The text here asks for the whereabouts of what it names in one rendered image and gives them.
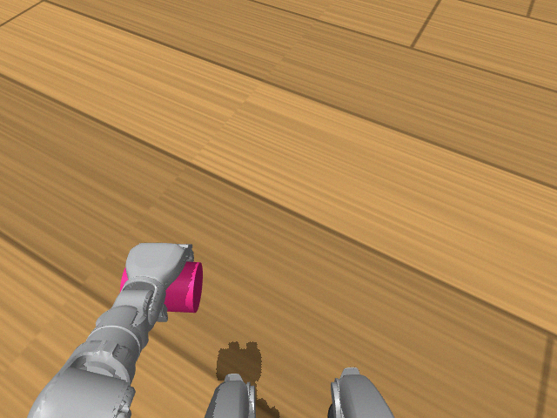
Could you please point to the can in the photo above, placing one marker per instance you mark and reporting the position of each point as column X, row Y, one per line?
column 184, row 293

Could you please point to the left robot hand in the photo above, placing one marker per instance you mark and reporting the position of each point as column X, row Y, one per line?
column 162, row 262

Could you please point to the left robot arm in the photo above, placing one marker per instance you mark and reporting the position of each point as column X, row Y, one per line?
column 95, row 382

